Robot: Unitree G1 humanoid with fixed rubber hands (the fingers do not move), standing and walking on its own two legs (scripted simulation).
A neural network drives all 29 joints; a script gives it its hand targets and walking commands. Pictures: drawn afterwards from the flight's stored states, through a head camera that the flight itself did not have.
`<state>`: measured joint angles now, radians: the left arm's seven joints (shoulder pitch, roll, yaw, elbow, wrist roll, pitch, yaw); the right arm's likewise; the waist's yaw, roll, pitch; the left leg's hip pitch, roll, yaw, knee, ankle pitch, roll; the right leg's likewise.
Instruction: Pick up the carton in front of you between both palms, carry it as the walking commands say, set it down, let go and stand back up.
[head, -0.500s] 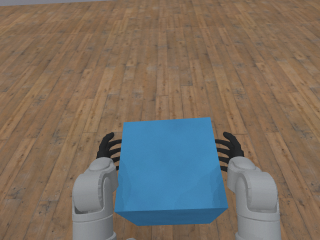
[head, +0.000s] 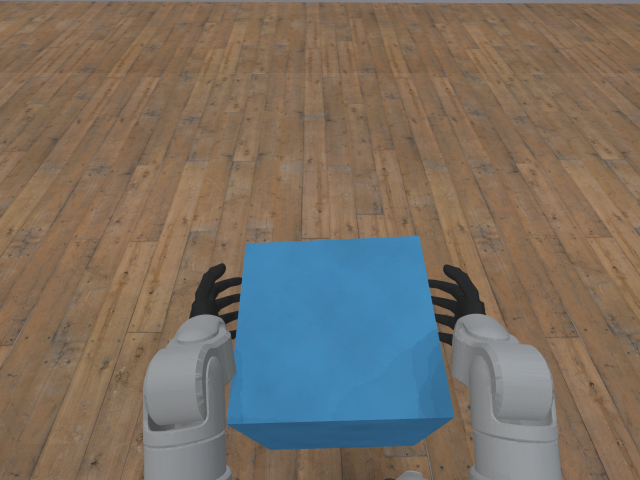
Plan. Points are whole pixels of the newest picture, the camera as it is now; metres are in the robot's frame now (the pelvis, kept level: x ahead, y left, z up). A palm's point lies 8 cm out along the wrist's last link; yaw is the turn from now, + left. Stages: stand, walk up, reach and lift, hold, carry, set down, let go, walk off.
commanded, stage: carry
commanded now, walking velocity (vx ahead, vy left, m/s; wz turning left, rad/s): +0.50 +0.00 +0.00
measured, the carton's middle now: (337, 353) +0.30 +0.00 -0.01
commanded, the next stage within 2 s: none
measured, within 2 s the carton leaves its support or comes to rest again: neither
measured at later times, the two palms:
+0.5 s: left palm (257, 144) +0.62 +0.13 +0.10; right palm (428, 150) +0.62 -0.16 +0.08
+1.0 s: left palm (259, 64) +0.95 +0.16 +0.08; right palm (386, 66) +0.95 -0.13 +0.08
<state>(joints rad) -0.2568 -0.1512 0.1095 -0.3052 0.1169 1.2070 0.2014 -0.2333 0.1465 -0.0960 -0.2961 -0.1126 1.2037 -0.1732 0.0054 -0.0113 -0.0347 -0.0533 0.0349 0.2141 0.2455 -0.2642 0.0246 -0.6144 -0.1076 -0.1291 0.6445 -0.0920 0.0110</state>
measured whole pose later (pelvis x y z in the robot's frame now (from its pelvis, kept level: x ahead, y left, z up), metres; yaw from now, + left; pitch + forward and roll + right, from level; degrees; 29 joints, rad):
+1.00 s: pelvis +0.66 +0.00 -0.01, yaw +0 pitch +3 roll -1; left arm -0.28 -0.16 0.12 -0.32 0.11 1.20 0.21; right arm -0.26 0.15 -0.10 -0.31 -0.13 1.21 -0.17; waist 0.02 -0.01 -0.01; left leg -0.05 0.05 0.21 0.35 -0.35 0.00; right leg -0.52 -0.05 -0.18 0.48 0.04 0.02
